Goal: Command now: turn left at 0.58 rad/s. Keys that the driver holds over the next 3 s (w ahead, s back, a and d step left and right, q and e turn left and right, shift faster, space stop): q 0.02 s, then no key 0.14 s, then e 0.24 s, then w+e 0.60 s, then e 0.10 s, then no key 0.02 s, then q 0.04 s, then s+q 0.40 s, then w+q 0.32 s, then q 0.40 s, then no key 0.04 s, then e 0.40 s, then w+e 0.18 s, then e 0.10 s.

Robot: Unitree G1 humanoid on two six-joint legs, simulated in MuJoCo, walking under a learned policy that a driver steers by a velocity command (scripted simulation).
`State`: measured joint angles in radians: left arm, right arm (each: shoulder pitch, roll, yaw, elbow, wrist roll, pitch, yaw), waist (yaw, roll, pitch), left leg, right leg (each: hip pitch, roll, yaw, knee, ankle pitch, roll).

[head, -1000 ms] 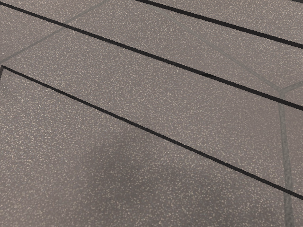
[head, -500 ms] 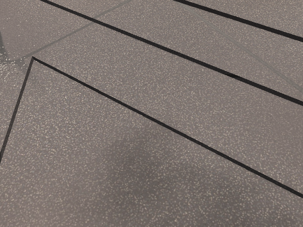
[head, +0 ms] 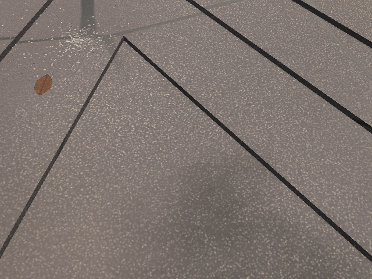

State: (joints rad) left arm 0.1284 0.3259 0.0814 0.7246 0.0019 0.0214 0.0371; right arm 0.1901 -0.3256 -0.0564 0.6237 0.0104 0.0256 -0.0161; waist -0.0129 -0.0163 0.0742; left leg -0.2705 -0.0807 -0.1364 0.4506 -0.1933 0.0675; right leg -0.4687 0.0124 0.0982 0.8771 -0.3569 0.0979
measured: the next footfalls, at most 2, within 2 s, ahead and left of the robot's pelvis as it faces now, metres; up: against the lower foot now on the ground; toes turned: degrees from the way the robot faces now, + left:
right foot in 0.18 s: +0.07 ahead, -0.15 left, +0.00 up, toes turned +9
right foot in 0.88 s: +0.27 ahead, -0.24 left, +0.00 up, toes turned -16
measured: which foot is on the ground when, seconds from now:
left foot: down 0.00-0.90, up 0.92-1.00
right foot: up 0.00-0.16, down 0.18-0.52, up 0.54-0.86, down 0.88-1.00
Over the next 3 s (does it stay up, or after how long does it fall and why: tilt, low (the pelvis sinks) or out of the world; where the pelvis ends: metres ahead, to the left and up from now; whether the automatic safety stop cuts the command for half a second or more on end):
stays up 0.52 -0.18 -0.01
